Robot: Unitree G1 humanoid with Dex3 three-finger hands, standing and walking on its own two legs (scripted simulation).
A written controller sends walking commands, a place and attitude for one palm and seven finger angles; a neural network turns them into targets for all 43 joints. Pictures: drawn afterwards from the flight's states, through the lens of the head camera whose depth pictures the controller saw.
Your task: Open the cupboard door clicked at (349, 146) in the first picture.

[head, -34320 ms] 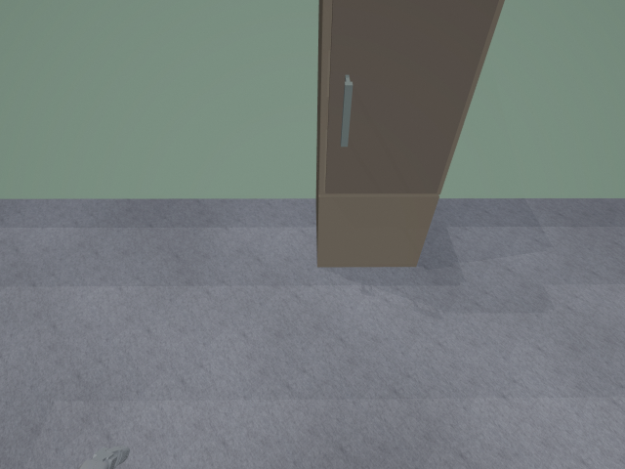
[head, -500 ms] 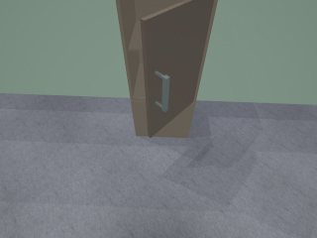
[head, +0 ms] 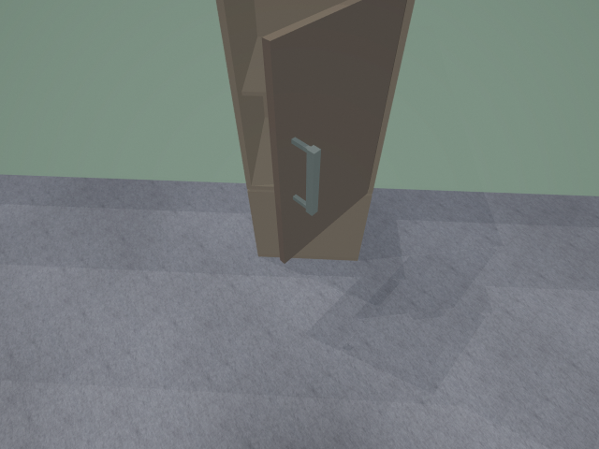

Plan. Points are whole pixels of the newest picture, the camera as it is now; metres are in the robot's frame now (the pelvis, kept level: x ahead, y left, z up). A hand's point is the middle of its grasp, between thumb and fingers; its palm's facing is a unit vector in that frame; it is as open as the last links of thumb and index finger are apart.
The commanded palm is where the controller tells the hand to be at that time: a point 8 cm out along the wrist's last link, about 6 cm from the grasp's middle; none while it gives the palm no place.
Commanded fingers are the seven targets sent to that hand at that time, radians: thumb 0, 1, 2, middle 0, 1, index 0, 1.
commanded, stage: walk to a spot facing it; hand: left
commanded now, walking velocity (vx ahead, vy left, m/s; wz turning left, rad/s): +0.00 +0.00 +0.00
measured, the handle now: (305, 178) +0.62 +0.03 -0.05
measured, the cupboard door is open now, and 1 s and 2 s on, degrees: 49 49 49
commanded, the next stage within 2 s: none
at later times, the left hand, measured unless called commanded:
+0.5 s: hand out of the picture +0.08 +0.19 -0.18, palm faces -0.13 -0.95 -0.27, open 7.4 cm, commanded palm none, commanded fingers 0.00 0.90 0.90 -0.20 -0.30 -0.20 -0.30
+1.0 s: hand out of the picture +0.11 +0.17 -0.19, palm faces -0.34 -0.91 -0.24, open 7.4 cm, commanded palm none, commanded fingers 0.00 0.90 0.90 -0.20 -0.30 -0.20 -0.30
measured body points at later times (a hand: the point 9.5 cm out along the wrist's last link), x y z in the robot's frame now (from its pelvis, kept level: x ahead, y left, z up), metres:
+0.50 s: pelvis -0.01 -0.01 -0.02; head +0.04 -0.03 +0.43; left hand +0.09 +0.24 -0.16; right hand +0.01 -0.27 -0.18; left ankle +0.00 +0.12 -0.75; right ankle -0.02 -0.10 -0.73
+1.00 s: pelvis -0.01 +0.00 -0.02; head +0.04 -0.01 +0.43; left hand +0.13 +0.22 -0.17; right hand +0.02 -0.29 -0.14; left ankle +0.05 +0.12 -0.75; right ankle -0.02 -0.12 -0.75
